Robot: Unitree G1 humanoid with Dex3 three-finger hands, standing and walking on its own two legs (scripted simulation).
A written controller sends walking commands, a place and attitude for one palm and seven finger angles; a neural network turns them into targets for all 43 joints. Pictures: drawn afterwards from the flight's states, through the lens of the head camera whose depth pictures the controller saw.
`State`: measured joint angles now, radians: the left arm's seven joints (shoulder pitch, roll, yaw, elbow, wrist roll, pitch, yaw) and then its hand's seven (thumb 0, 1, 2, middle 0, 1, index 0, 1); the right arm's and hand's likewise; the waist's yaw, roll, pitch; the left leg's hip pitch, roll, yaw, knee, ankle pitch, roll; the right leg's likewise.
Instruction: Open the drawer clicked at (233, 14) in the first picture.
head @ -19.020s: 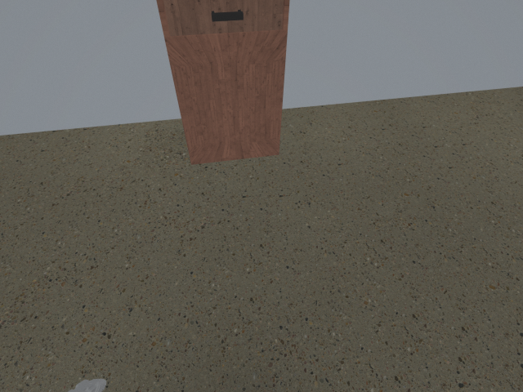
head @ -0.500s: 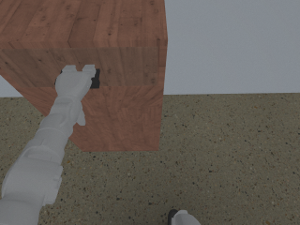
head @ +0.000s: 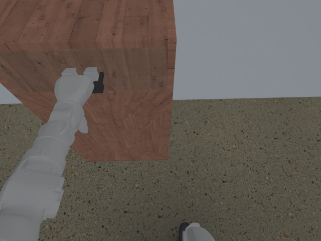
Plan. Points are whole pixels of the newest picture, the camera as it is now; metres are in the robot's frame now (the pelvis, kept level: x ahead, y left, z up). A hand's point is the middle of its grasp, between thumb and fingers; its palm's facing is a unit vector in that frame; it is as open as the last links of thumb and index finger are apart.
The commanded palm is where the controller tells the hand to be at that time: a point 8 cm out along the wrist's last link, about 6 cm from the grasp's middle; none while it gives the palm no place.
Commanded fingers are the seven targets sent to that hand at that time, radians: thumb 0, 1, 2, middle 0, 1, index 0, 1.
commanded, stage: close the thumb around the handle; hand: left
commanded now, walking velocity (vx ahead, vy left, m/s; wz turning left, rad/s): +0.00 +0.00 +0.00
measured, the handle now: (81, 81) +0.53 +0.20 +0.05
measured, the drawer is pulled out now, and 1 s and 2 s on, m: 0.00 0.00 0.12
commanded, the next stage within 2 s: pull the drawer open in 0.74 s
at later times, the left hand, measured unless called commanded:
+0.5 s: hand (84, 100) +0.48 +0.20 +0.02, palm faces -0.06 -0.02 -1.00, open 8.2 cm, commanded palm +0.45 +0.20 +0.08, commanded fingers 0.00 0.84 0.88 -0.40 -1.34 -0.40 -1.34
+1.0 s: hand (83, 101) +0.47 +0.20 +0.02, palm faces -0.06 -0.02 -1.00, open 5.5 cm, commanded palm +0.43 +0.20 +0.08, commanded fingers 0.00 0.90 0.90 -0.40 -1.35 -0.40 -1.35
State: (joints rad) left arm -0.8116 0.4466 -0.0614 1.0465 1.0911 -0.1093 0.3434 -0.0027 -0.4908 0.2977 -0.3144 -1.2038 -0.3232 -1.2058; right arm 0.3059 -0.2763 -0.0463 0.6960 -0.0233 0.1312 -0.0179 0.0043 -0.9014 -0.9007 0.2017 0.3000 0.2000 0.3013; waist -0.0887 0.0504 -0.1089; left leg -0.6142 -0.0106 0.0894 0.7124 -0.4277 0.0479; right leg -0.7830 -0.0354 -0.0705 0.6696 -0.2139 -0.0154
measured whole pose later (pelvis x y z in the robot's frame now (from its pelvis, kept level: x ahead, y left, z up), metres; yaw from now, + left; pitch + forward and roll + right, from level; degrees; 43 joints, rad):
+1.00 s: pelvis +0.01 +0.00 +0.00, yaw -1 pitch +18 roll +0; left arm -0.74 0.43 -0.05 0.98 1.08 -0.10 0.33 0.00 0.73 0.79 -0.36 -1.35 -0.41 -1.35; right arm 0.31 -0.27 -0.06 0.69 -0.02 0.14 -0.01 0.00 -0.90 -0.90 0.20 0.30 0.20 0.30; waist -0.07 0.06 -0.12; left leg -0.58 -0.01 0.10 0.68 -0.43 0.05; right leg -0.76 -0.03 -0.06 0.65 -0.21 -0.01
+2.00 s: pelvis +0.01 +0.00 +0.01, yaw -1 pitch +12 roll +0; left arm -0.17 0.35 -0.09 0.39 1.05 0.00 0.36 0.02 0.73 0.81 -0.30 -1.35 -0.41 -1.35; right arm 0.24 -0.27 -0.06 0.66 0.00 0.14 0.01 0.01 -0.90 -0.90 0.20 0.30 0.20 0.30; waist 0.00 0.08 -0.09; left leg -0.40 -0.01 0.10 0.59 -0.41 0.04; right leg -0.59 -0.02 -0.05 0.59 -0.21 -0.02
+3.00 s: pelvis +0.00 -0.02 +0.00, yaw -3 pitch +8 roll +1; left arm 0.63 0.37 -0.05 -0.24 1.04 -0.03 0.45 0.02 0.68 0.75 -0.32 -1.35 -0.42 -1.35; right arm 0.11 -0.25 0.00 0.54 -0.04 0.09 0.02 0.01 -0.90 -0.90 0.20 0.30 0.20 0.30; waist 0.07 0.05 -0.08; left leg -0.39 0.01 0.11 0.73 -0.48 0.02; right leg -0.61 0.00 -0.04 0.75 -0.29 -0.04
